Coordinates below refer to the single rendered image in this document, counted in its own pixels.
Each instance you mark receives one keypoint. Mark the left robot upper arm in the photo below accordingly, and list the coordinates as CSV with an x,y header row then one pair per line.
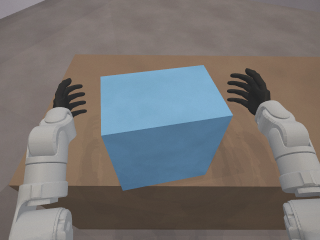
x,y
44,224

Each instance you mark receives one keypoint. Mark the robot left hand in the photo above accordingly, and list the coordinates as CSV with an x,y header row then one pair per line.
x,y
62,98

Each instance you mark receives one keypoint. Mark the robot left forearm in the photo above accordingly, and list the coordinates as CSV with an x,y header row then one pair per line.
x,y
46,159

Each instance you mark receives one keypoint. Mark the robot right hand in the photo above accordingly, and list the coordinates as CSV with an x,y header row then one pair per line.
x,y
256,88

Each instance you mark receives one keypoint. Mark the robot right forearm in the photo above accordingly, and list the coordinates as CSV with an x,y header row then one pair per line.
x,y
292,149

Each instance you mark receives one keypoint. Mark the right robot upper arm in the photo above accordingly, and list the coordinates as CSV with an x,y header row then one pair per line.
x,y
302,219

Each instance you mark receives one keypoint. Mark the pedestal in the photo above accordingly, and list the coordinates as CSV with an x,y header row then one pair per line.
x,y
241,188

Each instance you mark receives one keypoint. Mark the carton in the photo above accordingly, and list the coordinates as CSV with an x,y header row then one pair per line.
x,y
163,125

